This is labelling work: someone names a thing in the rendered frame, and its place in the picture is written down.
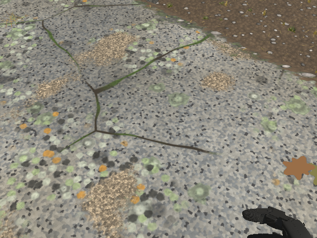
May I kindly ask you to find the robot right hand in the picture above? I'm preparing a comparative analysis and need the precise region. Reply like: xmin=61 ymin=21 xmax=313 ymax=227
xmin=242 ymin=206 xmax=313 ymax=238

